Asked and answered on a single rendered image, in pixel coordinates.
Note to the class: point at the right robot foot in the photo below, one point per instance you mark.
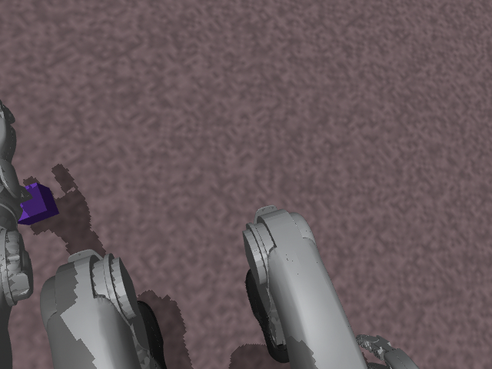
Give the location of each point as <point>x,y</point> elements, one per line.
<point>278,352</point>

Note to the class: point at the right robot hand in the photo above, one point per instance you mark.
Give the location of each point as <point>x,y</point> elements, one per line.
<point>382,349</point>

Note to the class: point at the cube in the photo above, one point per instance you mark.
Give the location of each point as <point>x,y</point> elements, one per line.
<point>40,207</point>

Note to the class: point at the left robot foot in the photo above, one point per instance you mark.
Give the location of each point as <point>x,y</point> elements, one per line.
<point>155,339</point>

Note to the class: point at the left robot arm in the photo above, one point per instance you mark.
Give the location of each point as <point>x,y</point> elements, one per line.
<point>16,274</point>

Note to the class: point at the left robot hand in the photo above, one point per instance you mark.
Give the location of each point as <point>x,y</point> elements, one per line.
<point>8,142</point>

